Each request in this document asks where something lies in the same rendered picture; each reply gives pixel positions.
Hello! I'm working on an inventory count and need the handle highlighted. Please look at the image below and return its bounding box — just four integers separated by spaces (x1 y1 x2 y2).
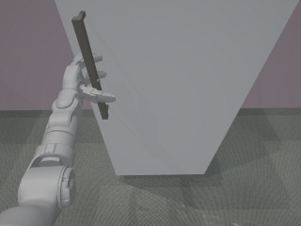
71 10 109 120

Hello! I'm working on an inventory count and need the fridge door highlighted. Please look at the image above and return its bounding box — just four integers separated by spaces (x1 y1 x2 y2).
55 0 299 176

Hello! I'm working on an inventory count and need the left robot forearm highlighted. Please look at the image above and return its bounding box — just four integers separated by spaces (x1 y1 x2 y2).
17 89 83 204

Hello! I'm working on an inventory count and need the left robot hand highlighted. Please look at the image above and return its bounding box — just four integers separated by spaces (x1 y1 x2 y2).
62 53 116 104

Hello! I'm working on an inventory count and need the robot left upper arm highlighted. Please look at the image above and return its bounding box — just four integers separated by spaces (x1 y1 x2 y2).
0 166 76 226

